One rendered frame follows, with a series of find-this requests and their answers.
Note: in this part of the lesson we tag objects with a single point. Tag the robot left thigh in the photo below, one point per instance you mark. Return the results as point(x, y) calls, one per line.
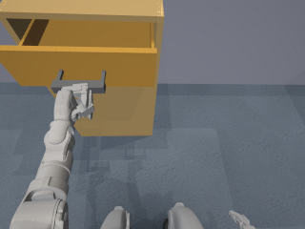
point(117, 219)

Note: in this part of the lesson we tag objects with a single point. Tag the handle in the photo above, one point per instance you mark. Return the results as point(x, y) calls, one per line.
point(96, 86)

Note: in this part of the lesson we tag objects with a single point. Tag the robot thigh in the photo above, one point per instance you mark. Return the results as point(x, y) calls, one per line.
point(117, 219)
point(181, 217)

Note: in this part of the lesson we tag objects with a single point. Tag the left robot hand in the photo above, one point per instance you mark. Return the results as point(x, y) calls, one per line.
point(65, 103)

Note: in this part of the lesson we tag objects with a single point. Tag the robot left upper arm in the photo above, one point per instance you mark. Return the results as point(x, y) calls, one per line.
point(42, 214)

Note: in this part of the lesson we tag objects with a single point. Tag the right robot hand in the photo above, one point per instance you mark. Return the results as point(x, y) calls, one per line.
point(241, 221)

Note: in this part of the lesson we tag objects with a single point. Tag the robot right thigh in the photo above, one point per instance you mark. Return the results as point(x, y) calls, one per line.
point(181, 217)

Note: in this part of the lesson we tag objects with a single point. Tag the drawer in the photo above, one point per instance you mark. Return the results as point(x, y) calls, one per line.
point(83, 49)

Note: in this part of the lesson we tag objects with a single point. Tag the left robot forearm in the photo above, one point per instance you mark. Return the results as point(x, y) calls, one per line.
point(51, 181)

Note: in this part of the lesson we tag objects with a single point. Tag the cabinet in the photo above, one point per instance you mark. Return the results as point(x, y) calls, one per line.
point(120, 111)

